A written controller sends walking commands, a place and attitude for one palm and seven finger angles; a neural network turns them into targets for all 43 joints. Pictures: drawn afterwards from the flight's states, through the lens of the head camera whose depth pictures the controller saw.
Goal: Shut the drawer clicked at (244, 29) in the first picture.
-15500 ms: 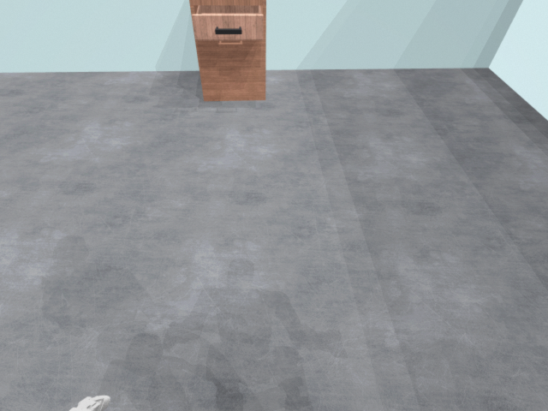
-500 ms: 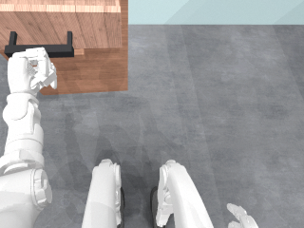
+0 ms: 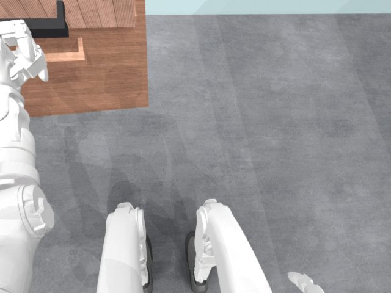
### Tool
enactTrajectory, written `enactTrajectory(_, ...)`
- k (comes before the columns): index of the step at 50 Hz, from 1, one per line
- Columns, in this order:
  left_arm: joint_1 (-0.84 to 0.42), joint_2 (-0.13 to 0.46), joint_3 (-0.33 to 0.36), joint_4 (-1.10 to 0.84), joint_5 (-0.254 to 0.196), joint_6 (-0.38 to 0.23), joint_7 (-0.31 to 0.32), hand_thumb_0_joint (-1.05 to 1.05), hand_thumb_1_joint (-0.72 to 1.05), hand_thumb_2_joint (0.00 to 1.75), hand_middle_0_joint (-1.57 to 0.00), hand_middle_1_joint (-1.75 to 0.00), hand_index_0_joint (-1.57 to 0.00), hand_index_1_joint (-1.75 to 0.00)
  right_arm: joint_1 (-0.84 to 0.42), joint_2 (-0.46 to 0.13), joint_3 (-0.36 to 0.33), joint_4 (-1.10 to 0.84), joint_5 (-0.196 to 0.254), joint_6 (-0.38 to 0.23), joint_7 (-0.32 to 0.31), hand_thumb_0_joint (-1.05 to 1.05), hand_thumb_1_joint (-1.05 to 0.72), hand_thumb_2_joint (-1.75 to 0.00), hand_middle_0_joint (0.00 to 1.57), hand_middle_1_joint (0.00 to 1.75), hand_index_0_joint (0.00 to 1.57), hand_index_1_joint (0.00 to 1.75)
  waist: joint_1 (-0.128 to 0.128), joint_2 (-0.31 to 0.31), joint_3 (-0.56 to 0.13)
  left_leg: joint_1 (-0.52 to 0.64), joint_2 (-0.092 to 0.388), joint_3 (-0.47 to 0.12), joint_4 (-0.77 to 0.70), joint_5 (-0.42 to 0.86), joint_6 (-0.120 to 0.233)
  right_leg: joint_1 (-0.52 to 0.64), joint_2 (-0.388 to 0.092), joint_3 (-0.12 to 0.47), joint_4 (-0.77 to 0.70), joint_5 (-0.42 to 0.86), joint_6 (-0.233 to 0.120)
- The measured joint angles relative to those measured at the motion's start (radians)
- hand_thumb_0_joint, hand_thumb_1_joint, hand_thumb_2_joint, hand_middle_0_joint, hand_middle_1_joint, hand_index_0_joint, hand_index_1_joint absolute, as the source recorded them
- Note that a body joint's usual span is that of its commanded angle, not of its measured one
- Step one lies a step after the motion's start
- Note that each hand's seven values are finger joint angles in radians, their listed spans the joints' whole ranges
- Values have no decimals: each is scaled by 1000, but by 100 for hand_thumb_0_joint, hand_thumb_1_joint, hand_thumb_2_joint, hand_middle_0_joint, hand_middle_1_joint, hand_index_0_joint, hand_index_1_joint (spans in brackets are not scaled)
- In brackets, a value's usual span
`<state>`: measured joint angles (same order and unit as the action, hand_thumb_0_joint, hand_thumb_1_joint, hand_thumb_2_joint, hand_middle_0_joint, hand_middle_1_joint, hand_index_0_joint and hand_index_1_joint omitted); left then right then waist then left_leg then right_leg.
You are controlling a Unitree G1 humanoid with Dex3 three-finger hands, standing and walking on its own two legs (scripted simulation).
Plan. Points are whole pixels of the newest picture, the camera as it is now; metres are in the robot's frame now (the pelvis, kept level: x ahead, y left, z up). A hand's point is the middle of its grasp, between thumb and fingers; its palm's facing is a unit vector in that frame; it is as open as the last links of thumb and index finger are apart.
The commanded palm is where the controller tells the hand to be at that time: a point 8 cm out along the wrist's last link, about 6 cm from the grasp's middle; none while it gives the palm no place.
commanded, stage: push the drawer shut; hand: left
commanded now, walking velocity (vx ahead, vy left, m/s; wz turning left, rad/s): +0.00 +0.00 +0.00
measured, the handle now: (20, 18) +0.60 +0.30 +0.02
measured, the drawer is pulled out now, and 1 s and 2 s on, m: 0.03 0.00 0.00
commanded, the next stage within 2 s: pull the fist back off the drawer in 0.74 s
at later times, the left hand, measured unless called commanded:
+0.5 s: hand (33, 40) +0.56 +0.27 +0.01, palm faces +0.16 -0.99 -0.03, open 2.9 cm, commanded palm +0.58 +0.26 +0.02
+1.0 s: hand (27, 36) +0.56 +0.28 +0.02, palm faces +0.15 -0.99 -0.06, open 3.1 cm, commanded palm +0.60 +0.24 +0.02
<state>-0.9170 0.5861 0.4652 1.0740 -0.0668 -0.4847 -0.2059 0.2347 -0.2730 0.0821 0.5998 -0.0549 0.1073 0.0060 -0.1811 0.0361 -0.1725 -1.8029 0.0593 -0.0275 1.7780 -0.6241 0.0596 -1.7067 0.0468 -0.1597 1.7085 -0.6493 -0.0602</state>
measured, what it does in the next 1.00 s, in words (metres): stands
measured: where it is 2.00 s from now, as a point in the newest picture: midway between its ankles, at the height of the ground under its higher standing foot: (171, 274)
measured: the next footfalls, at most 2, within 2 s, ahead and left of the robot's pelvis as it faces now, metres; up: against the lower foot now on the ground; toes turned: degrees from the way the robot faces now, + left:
none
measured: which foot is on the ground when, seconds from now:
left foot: down 0.00-1.00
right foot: down 0.00-1.00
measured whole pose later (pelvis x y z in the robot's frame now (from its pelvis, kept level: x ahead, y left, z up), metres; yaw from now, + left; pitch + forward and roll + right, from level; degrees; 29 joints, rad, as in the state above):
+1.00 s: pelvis -0.03 +0.00 -0.02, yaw -2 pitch +37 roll -11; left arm -1.27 0.87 0.38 1.25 0.03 -0.33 -0.22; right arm 0.29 -0.27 0.18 0.61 -0.06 0.05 -0.02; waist -0.30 0.01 -0.11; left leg -1.94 0.05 -0.07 1.82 -0.54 0.07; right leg -1.81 0.04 -0.21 1.72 -0.57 -0.06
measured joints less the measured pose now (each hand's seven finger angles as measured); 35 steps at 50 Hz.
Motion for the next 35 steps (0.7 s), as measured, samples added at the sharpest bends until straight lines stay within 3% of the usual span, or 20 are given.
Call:
enactTrajectory(19, -137, 131, 42, 62, 37, 61, -46, 0, 82, 92, -140, -160, -140, -160, 21, 3, 30, -15, -4, 17, 0, 0, -90, -89, 20, 30, 20, 30, -43, -4, 28, -53, 9, -23, 29, -5, -6, -46, 11, -21, 14, 2, -8)
enactTrajectory(26, -196, 171, 25, 94, 56, 89, -51, -4, 73, 92, -140, -160, -140, -160, 30, 7, 46, -8, -6, 14, -3, 0, -90, -89, 20, 30, 20, 30, -53, -16, 38, -78, 5, -34, 42, 8, -7, -64, 6, -33, 25, 11, -10)
enactTrajectory(35, -282, 233, -22, 132, 84, 121, -37, -3, 65, 94, -140, -160, -140, -160, 30, 6, 66, -1, -12, -8, -11, 0, -90, -89, 20, 30, 20, 30, -85, -29, 50, -120, -3, -50, 60, 38, -6, -94, -3, -51, 37, 36, -11)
